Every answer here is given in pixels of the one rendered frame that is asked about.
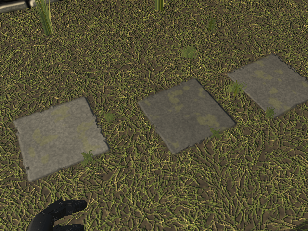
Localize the left robot hand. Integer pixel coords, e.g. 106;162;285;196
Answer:
27;199;87;231

